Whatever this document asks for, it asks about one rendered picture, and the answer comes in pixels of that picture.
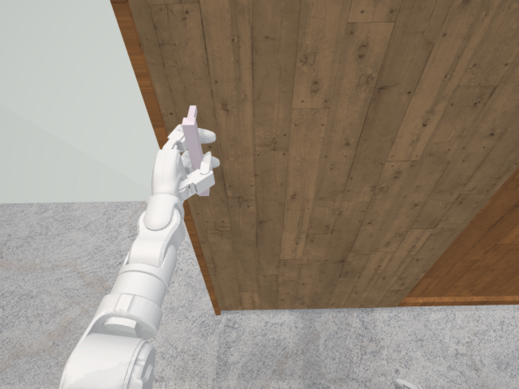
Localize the left robot forearm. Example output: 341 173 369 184
59 194 186 389

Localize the left robot upper arm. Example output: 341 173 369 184
62 333 156 389

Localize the handle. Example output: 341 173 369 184
182 105 210 196

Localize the wardrobe door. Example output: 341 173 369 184
128 0 519 310
405 166 519 297

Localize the robot left hand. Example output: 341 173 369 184
152 124 220 205

